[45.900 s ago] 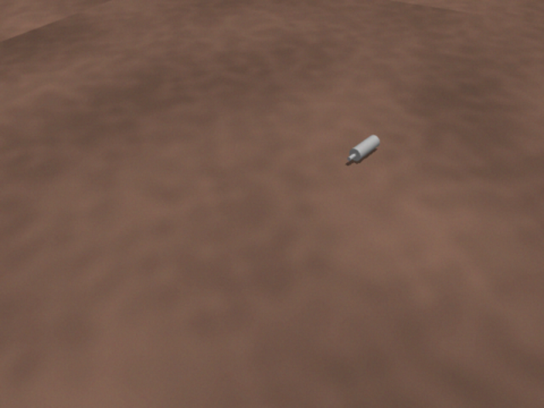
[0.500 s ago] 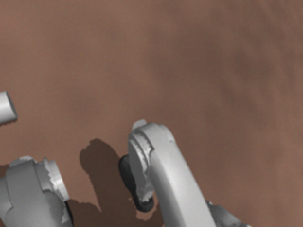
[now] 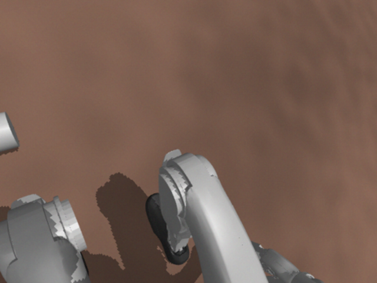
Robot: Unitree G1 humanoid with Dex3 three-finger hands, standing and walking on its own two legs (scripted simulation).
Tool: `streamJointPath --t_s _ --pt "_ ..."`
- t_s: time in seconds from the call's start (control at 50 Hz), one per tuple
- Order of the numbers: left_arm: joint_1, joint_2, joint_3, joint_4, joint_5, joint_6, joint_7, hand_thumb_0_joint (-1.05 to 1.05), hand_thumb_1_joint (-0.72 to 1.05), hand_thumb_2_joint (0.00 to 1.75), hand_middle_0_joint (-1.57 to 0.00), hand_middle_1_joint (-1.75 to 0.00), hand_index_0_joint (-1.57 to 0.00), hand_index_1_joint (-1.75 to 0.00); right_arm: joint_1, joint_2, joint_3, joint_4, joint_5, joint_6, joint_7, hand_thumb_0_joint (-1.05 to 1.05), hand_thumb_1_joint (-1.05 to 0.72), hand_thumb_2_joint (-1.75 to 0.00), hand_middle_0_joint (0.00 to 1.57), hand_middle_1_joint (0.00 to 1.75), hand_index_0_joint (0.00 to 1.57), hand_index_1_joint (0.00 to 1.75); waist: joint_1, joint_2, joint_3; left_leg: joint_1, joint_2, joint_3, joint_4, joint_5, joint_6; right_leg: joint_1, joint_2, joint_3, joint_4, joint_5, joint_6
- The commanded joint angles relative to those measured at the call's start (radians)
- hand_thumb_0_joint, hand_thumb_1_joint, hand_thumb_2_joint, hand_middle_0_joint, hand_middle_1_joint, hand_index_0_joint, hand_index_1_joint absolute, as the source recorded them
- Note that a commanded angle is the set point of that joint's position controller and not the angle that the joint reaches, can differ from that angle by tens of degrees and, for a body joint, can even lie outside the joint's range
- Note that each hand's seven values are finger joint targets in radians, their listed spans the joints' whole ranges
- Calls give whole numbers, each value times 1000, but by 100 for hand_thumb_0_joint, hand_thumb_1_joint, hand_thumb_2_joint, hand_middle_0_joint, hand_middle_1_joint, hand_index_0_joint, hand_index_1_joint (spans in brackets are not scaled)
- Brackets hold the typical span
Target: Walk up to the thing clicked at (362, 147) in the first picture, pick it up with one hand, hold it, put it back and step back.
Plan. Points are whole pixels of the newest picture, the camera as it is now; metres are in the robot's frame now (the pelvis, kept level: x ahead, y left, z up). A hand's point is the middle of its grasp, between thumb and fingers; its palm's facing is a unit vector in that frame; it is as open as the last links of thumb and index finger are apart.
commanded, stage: open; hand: left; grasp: from above
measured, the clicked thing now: out of the picture +0.43 +0.33 -0.26
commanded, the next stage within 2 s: withdraw in 0.26 s
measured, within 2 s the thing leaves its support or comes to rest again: rests again in 1.78 s
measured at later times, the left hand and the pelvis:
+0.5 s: hand out of the picture +0.43 +0.31 -0.24, palm faces -0.38 -0.13 -0.91, open 13.8 cm; pelvis +0.00 +0.00 +0.00, yaw +0 degrees
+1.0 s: hand out of the picture +0.41 +0.32 -0.06, palm faces -0.48 -0.13 -0.87, open 14.0 cm; pelvis -0.01 -0.01 +0.07, yaw +8 degrees
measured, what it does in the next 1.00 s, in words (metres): rises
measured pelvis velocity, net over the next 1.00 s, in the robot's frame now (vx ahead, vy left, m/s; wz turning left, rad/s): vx -0.01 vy -0.01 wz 0.14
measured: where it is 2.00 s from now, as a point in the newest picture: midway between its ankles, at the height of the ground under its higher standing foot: (130, 266)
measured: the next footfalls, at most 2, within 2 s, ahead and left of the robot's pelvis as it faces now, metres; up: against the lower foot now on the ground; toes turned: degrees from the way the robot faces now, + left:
none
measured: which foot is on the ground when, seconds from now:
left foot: down 0.00-1.00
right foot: down 0.00-1.00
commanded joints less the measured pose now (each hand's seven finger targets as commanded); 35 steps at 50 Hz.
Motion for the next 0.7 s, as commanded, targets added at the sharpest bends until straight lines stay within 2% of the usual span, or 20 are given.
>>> streamJointPath --t_s 0.0,0.06,0.12,0.14,0.18,0.26,0.28,0.3,0.32,0.36,0.4,0.44,0.48,0.52,0.54,0.56,0.6,0.62,0.64,0.68 --pt "-251 203 -2 -103 -24 -11 3 0 -53 101 -8 -98 -7 -99 187 -322 -83 14 6 3 -8 0 -89 -90 20 30 20 30 -47 509 -596 459 30 104 -268 210 21 347 26 -110 -187 239 -81" --pt "-244 200 -19 -119 -33 -28 -12 0 -53 103 -7 -100 -6 -101 184 -327 -88 20 8 5 -17 0 -89 -90 20 30 20 30 -41 504 -604 458 29 110 -269 189 22 368 27 -100 -201 222 -82" --pt "-236 215 -4 -156 -33 -48 -8 0 -53 105 -7 -101 -6 -102 208 -321 -79 21 6 16 -21 0 -89 -90 20 30 20 30 -28 510 -663 485 29 102 -271 246 19 401 31 -109 -196 267 -82" --pt "-227 207 -12 -137 -30 -52 -8 0 -51 106 -8 -103 -7 -104 190 -311 -73 18 9 17 -21 0 -89 -90 20 30 20 30 -23 514 -647 484 31 97 -271 236 15 377 29 -112 -184 254 -87" --pt "-217 192 -26 -119 -19 -58 -5 0 -51 106 -8 -104 -7 -104 200 -311 -68 14 -1 23 -19 0 -89 -90 20 30 20 30 -40 510 -633 482 31 101 -267 241 18 384 32 -115 -188 266 -82" --pt "-224 215 -11 -131 -7 -65 22 0 -51 104 -7 -102 -6 -102 184 -326 -76 10 3 34 -28 0 -88 -90 20 30 20 30 -24 515 -617 473 32 93 -286 227 14 351 32 -122 -188 244 -85" --pt "-212 182 -28 -110 -2 -63 27 0 -50 103 -7 -101 -6 -102 174 -321 -73 2 2 34 -29 0 -88 -90 20 30 20 30 -20 520 -605 475 30 93 -299 212 11 340 33 -121 -186 230 -89" --pt "-204 207 -18 -98 11 -58 32 0 -50 103 -7 -102 -7 -103 180 -322 -73 6 -2 35 -27 0 -88 -90 20 30 20 30 -29 515 -603 484 34 89 -294 212 11 335 35 -124 -178 235 -88" --pt "-229 194 -36 -111 16 -58 35 0 -48 105 -8 -104 -7 -104 172 -325 -75 3 -2 30 -24 0 -88 -90 20 30 20 30 -36 520 -579 472 32 93 -285 201 12 319 30 -123 -175 225 -86" --pt "-237 190 -34 -117 16 -47 43 0 -49 97 -7 -102 -8 -100 170 -329 -77 -7 0 26 -24 0 -90 -90 20 30 20 30 -39 505 -585 472 31 98 -288 197 15 329 33 -118 -187 227 -85" --pt "-257 240 7 -139 16 -38 60 0 -49 97 -7 -101 -8 -99 184 -328 -76 5 -4 19 -20 0 -89 -90 20 30 20 30 -34 522 -595 487 34 94 -293 204 14 335 29 -116 -189 230 -84" --pt "-267 245 29 -178 11 -19 73 0 -49 98 -7 -100 -8 -99 194 -334 -93 0 -1 14 -17 0 -90 -90 20 30 20 30 -23 538 -635 504 32 101 -301 208 12 341 28 -110 -199 233 -83" --pt "-283 212 24 -197 -3 7 79 0 -49 98 -7 -100 -8 -99 180 -317 -105 -3 0 8 -9 0 -90 -90 20 30 20 30 -17 578 -650 520 34 111 -309 182 6 336 26 -100 -202 220 -87" --pt "-295 211 40 -288 -21 38 65 0 -51 98 -7 -99 -7 -98 186 -314 -135 2 13 1 1 0 -90 -90 20 30 20 30 11 635 -716 564 32 115 -325 185 0 320 19 -96 -199 220 -90" --pt "-295 222 64 -390 -38 51 55 0 -51 99 -7 -99 -7 -98 196 -309 -150 -5 20 1 5 0 -90 -90 20 30 20 30 42 697 -812 618 30 120 -337 215 -3 334 18 -93 -198 240 -95" --pt "-259 197 68 -484 -64 68 45 0 -52 100 -7 -98 -7 -99 199 -294 -163 0 35 9 9 0 -90 -90 20 30 20 30 96 778 -930 688 28 125 -361 263 -11 345 14 -88 -195 266 -103" --pt "-190 91 6 -515 -103 107 7 0 -52 99 -7 -98 -7 -98 179 -271 -186 15 61 23 21 0 -90 -90 20 30 20 30 114 794 -932 683 25 137 -378 276 -14 295 15 -78 -187 274 -109" --pt "-157 55 -6 -517 -111 131 -17 0 -52 99 -7 -98 -6 -98 178 -268 -200 24 73 35 24 0 -90 -90 20 30 20 30 119 758 -911 664 20 146 -389 277 -11 282 12 -73 -200 276 -108" --pt "-149 32 -24 -537 -122 153 -50 0 -51 99 -7 -98 -7 -98 188 -268 -217 33 94 50 23 0 -89 -90 20 30 20 30 119 730 -921 650 20 156 -391 292 -5 289 19 -61 -216 288 -109" --pt "-143 8 -45 -567 -148 192 -120 0 -51 99 -7 -98 -7 -98 198 -258 -246 34 134 85 13 0 -90 -90 20 30 20 30 146 673 -920 606 16 175 -409 294 10 289 19 -32 -248 286 -109"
